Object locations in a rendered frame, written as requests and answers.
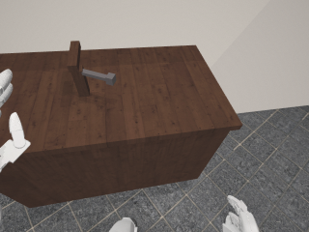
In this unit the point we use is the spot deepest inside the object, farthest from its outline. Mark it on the right robot hand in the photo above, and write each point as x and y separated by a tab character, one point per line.
245	222

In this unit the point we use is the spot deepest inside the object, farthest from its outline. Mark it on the counter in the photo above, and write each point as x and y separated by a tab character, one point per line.
160	123

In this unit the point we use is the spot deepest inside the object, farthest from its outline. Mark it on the tap lever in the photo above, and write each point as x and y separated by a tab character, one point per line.
109	78

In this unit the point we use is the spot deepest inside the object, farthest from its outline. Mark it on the left robot hand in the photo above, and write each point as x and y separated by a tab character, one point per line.
12	149

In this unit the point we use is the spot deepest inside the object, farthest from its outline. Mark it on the left robot foot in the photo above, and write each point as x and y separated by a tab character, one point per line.
134	221

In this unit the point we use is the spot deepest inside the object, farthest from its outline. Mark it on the left robot shin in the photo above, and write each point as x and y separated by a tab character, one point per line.
127	218

